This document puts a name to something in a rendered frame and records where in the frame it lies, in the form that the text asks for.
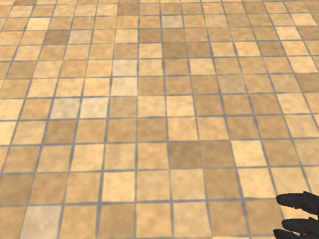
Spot right robot hand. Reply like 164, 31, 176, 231
273, 191, 319, 239

